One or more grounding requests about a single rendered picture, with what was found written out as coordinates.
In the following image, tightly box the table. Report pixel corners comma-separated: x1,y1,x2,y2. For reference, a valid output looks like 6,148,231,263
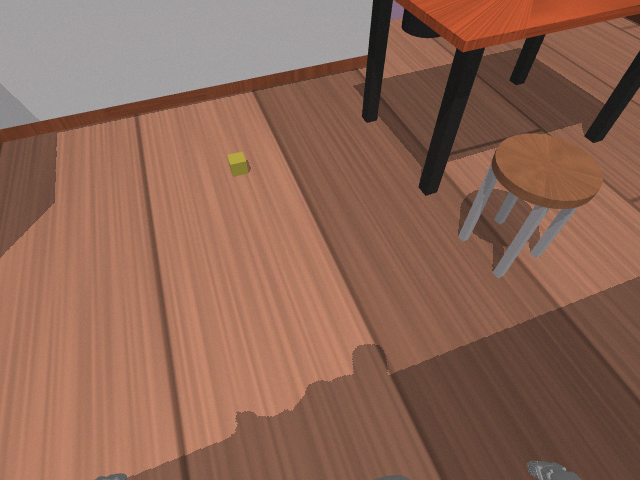
362,0,640,196

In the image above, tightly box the right robot hand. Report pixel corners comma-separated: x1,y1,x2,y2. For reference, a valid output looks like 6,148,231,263
527,461,581,480

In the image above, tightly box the stool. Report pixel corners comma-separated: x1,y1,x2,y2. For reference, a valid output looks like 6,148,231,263
458,133,603,278

